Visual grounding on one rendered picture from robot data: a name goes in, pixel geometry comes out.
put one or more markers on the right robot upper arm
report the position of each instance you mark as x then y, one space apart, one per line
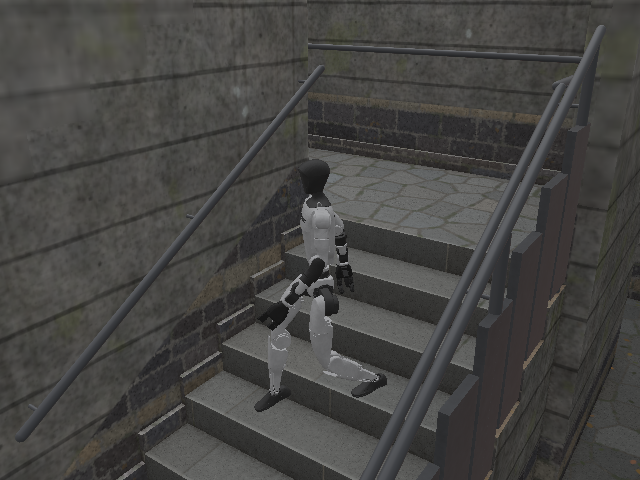
339 226

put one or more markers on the robot torso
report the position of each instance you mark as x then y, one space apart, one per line
325 280

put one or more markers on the robot left shin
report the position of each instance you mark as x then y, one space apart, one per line
345 368

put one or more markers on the robot left hand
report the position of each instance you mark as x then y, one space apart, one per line
277 312

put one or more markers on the left robot upper arm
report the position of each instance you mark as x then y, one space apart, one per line
321 223

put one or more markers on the left robot forearm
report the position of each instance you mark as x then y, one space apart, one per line
304 282

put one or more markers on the robot right hand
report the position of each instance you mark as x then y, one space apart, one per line
346 273

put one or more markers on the right robot forearm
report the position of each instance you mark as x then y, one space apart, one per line
342 250

